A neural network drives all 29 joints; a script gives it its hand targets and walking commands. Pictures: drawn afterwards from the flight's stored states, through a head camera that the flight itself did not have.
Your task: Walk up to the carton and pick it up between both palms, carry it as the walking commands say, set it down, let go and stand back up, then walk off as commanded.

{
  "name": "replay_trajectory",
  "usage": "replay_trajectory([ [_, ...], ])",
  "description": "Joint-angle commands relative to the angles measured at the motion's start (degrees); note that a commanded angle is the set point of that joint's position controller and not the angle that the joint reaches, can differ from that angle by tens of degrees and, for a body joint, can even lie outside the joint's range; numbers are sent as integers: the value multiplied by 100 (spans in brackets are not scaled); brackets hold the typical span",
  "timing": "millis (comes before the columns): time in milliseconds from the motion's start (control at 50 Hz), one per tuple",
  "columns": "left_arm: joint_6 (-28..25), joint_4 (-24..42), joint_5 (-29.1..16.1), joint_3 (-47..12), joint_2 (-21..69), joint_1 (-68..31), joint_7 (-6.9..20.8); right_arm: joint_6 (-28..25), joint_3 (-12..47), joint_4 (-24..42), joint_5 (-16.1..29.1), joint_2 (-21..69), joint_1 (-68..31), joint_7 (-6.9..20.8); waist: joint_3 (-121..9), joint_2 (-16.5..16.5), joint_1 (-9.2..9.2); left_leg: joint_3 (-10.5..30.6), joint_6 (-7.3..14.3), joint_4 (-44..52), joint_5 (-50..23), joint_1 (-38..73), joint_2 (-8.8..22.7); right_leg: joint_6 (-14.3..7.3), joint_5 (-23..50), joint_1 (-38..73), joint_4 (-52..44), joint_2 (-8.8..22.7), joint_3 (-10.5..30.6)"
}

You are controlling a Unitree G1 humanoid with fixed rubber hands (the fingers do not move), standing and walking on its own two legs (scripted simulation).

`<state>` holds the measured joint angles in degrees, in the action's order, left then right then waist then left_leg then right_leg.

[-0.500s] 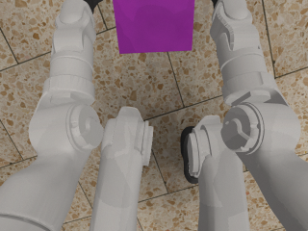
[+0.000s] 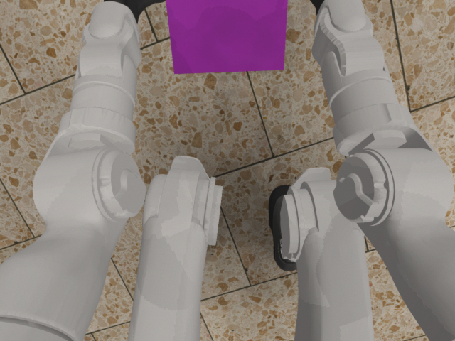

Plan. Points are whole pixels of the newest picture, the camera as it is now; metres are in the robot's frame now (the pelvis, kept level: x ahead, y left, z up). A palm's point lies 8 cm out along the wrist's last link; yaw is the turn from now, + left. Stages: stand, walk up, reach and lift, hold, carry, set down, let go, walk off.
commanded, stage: set down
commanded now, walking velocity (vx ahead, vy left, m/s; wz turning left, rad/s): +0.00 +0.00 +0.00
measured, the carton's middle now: (226, 8) +0.54 +0.07 -0.26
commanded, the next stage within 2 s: let go in 1.80 s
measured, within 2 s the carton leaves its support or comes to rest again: rests again in 0.12 s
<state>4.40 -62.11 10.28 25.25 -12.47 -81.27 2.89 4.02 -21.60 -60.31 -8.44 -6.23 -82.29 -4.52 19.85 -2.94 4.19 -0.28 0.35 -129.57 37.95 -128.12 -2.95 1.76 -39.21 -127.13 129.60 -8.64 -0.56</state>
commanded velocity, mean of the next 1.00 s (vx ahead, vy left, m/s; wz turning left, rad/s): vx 0.00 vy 0.00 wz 0.00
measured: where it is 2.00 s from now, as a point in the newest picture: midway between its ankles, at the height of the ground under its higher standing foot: (240, 237)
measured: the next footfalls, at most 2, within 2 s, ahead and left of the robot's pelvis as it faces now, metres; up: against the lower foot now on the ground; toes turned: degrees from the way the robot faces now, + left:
none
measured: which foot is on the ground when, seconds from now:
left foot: down 0.00-1.00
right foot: down 0.00-1.00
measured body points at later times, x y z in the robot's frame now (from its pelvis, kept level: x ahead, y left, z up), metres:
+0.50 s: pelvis -0.03 +0.01 -0.01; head +0.34 +0.04 +0.24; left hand +0.51 +0.25 -0.19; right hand +0.54 -0.09 -0.19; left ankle +0.09 +0.11 -0.33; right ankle +0.09 -0.11 -0.33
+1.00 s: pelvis -0.02 +0.01 +0.09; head +0.33 +0.04 +0.38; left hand +0.52 +0.25 -0.04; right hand +0.55 -0.08 -0.04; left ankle +0.09 +0.11 -0.33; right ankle +0.09 -0.11 -0.33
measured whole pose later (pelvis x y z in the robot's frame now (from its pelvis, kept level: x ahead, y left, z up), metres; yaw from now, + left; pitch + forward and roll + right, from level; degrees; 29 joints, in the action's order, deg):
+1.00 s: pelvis -0.02 +0.01 +0.09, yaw +1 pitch +43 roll -2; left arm 7.8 -55.9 -5.2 13.5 -18.5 -75.4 -3.3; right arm 8.7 -11.5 -53.3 2.6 -10.6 -75.3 -10.9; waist 6.9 -1.5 3.4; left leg -0.2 1.6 -109.9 30.4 -122.3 -3.1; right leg 1.2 -33.0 -120.1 110.1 -4.8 -0.2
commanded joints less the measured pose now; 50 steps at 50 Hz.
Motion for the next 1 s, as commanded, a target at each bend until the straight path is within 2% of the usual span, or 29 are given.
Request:
replay_trajectory([
  [0, -6, -285, -119, -501, 423, -643, 95, 116, 704, -283, 143, 848, -629, 218, -4561, -52, 337, 85, -55, 1042, -2537, 2582, -135, 40, 2142, 1827, -926, -5, -17],
  [80, -411, 118, -705, -596, -1199, -1052, -451, -151, 907, 275, 680, -683, -1064, -229, -5302, 87, 374, 89, -118, 997, -3096, 2960, -66, 110, 2617, 2258, -814, 96, 13],
  [120, -525, 180, -1080, -856, -1395, -1318, -587, -209, 1178, 333, 1086, -758, -1364, -330, -5648, 128, 455, 90, -94, 970, -3310, 3050, -24, 110, 2802, 2450, -738, 169, 48],
  [200, -533, -13, -1646, -1390, -1550, -1620, -547, -172, 1492, -27, 1493, -816, -1496, -353, -5575, 64, 353, 147, -56, 965, -2952, 2945, 84, 90, 2447, 2390, -754, 328, 42],
  [280, -415, -377, -1948, -1673, -1570, -1717, -462, -159, 1495, -208, 1593, -1118, -1626, -351, -5199, 113, 158, 246, -24, 1053, -2355, 2795, 157, 63, 1798, 2060, -880, 447, 4],
  [320, -374, -555, -2022, -1717, -1556, -1723, -443, -176, 1527, -205, 1621, -1206, -1727, -352, -5150, 100, 124, 272, -5, 1085, -2210, 2788, 169, 65, 1608, 1971, -919, 485, -27],
  [400, -367, -638, -2072, -1706, -1635, -1756, -489, -189, 1609, -50, 1670, -1279, -1839, -376, -5505, 9, 150, 270, 15, 1119, -2279, 3027, 159, 98, 1593, 2050, -933, 490, -80],
  [480, -385, -212, -2108, -1710, -1763, -1827, -634, -149, 1692, 379, 1755, -1315, -1870, -470, -6581, 17, 207, 211, -16, 1166, -2732, 3740, 105, 123, 1935, 2473, -911, 407, -162],
  [560, -297, 304, -2130, -1755, -1727, -1753, -762, -39, 1677, 714, 1801, -1308, -1727, -590, -7532, 169, 186, 159, -72, 1326, -2985, 4505, 48, 104, 2037, 2712, -1016, 321, -290],
  [640, -134, 602, -2028, -1717, -1550, -1510, -817, 69, 1446, 796, 1674, -1316, -1433, -648, -7687, 414, 98, 137, -120, 1613, -2880, 4816, 0, 39, 1818, 2562, -1304, 286, -350],
  [800, 110, 1178, -1774, -1399, -1299, -1205, -748, 240, 1136, 1108, 1386, -1091, -1052, -673, -7781, 462, 63, -46, -152, 2283, -2763, 4661, -56, -7, 1825, 2926, -2064, 205, -315],
  [980, 263, 1226, -1463, -1025, -1229, -704, -574, 400, 955, 1409, 1006, -817, -641, -632, -7830, 259, 91, -109, -135, 3197, -2887, 4690, -130, 31, 2045, 3444, -3000, 151, -286],
])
